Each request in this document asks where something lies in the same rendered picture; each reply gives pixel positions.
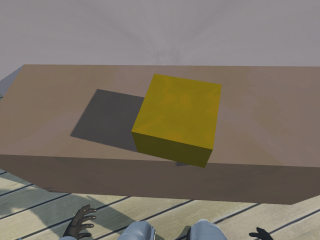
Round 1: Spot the carton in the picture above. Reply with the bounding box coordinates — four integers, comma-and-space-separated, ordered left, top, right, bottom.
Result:
131, 74, 222, 168

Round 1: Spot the right robot hand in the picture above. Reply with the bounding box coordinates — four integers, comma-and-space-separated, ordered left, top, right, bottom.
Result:
249, 227, 274, 240

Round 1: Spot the robot right shin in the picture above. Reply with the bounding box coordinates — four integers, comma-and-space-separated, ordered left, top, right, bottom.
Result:
197, 218, 209, 223

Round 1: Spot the left robot hand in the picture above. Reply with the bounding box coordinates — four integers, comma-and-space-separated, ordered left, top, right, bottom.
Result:
62, 204, 97, 240

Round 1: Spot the right robot thigh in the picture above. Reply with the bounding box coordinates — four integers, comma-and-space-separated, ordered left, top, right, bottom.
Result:
190, 221, 228, 240

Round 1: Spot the pedestal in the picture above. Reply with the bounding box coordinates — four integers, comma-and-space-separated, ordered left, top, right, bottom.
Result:
0, 64, 320, 205

